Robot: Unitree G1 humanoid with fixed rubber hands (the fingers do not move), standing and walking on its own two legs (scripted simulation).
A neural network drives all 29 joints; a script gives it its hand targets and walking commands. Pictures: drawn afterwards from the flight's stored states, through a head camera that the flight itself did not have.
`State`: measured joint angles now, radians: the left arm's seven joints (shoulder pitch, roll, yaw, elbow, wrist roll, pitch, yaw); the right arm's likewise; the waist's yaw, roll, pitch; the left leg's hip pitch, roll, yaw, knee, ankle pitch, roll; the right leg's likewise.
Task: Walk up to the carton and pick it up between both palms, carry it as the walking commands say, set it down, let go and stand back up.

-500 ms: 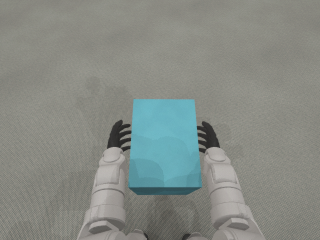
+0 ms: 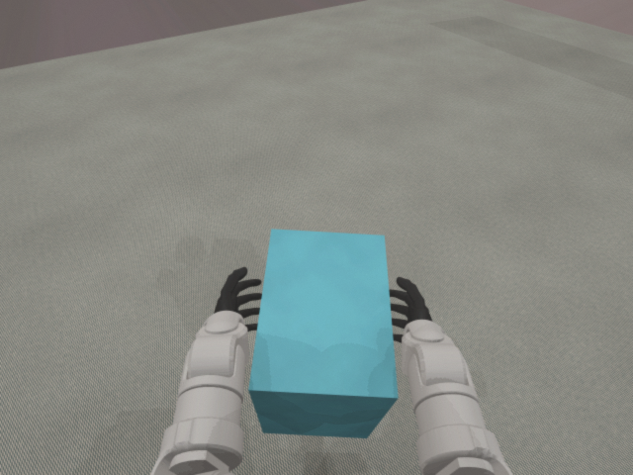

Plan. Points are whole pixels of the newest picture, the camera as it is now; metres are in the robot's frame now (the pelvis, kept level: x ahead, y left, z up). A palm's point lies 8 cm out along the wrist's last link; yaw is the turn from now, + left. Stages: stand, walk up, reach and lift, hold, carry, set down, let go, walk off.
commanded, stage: reach and lift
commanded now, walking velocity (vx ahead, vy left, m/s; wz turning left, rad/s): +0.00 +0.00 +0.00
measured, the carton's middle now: (321, 338) +0.34 +0.04 -0.04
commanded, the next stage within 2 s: hold in 1.58 s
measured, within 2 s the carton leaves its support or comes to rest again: neither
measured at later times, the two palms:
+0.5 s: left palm (232, 322) +0.30 +0.15 +0.06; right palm (432, 332) +0.31 -0.10 +0.05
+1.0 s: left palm (245, 311) +0.32 +0.14 +0.06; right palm (441, 334) +0.31 -0.12 +0.05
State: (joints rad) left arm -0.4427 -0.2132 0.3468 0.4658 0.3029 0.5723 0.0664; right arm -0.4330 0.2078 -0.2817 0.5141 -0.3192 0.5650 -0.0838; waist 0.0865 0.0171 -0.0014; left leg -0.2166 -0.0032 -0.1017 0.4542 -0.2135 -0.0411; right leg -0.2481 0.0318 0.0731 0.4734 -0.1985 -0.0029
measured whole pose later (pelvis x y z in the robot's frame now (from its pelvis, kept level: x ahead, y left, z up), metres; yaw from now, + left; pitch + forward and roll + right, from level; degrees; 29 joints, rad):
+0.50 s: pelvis -0.01 +0.00 +0.00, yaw +0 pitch -8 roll +0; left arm -0.49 -0.23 0.37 0.47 0.34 0.69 0.08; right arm -0.51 0.20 -0.33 0.53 -0.33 0.70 -0.06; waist 0.05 0.01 0.04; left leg -0.11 -0.01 -0.10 0.46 -0.21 -0.03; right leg -0.14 0.03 0.08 0.47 -0.19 0.00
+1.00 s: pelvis +0.00 +0.01 +0.00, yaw +0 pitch -6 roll +0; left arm -0.45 -0.22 0.29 0.45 0.30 0.69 0.09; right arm -0.43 0.20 -0.29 0.43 -0.32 0.72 -0.06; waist 0.01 0.02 0.01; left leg -0.12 -0.01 -0.09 0.46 -0.23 -0.02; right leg -0.15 0.02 0.08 0.46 -0.21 0.01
